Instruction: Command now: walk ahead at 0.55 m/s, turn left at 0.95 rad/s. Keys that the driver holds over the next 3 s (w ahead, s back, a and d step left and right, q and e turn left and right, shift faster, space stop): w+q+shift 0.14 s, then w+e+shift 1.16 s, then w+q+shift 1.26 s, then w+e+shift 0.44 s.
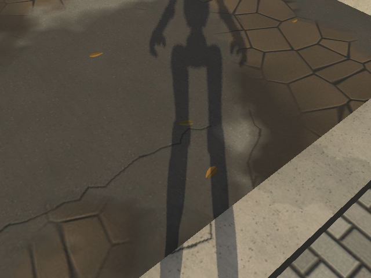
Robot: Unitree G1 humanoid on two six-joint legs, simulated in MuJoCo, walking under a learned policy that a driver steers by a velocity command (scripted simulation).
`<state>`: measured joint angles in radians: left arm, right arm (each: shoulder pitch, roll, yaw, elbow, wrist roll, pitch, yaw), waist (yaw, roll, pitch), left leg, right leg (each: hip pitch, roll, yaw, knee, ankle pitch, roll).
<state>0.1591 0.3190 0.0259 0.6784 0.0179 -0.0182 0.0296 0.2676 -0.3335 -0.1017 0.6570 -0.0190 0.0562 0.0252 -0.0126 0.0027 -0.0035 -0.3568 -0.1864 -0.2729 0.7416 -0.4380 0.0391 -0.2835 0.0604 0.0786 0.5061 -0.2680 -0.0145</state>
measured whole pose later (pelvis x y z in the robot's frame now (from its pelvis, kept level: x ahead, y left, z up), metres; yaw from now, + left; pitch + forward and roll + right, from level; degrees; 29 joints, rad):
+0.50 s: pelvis +0.25 +0.10 -0.01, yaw +5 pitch +3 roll +0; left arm 0.54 0.27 0.03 0.90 -0.01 -0.06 -0.02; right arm 0.06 -0.27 0.00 0.61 -0.05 -0.06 0.04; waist 0.10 0.02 0.03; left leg -0.47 0.02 0.04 0.67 -0.26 0.02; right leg -0.19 -0.04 0.06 1.05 -0.40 -0.09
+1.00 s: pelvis +0.69 +0.07 -0.13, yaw -20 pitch -1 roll +4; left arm 0.28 0.33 0.08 0.87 0.03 -0.04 -0.03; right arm 0.38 -0.26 -0.03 0.91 -0.03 -0.07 -0.01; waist 0.06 -0.07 0.02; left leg -0.05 0.03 0.15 1.56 -0.52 0.00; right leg -0.30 0.08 -0.08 0.55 -0.26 -0.20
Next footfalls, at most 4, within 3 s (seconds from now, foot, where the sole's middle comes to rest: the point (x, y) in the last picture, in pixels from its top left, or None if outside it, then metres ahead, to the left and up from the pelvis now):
0.42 left None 0.33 0.23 -0.77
0.94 right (183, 225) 0.76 0.03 -0.90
1.30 left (184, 138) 1.24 0.02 -0.90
1.68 right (256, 131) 1.29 -0.35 -0.90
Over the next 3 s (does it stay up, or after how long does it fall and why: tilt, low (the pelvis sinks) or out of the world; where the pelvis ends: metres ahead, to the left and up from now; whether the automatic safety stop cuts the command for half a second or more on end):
stays up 2.35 -0.37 -0.14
